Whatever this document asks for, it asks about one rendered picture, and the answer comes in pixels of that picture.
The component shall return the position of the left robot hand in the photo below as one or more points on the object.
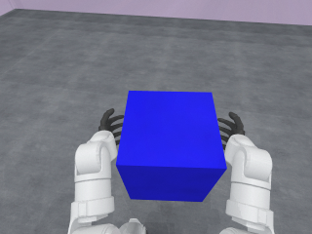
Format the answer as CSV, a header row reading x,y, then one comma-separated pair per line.
x,y
105,123

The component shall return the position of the robot right forearm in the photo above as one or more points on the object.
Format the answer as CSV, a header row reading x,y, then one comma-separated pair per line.
x,y
249,202

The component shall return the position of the robot left shin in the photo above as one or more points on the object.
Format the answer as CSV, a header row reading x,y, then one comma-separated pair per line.
x,y
134,220

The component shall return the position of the robot left upper arm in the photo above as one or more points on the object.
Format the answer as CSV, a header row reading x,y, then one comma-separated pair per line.
x,y
106,228

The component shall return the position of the carton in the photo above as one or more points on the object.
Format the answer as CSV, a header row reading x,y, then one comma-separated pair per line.
x,y
170,146

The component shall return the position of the robot left forearm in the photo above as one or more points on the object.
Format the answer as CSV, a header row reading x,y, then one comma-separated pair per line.
x,y
92,176

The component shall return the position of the right robot hand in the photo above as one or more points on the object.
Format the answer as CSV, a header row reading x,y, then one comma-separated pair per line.
x,y
236,129

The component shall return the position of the left robot thigh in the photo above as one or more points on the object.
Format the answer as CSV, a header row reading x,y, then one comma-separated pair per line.
x,y
132,228

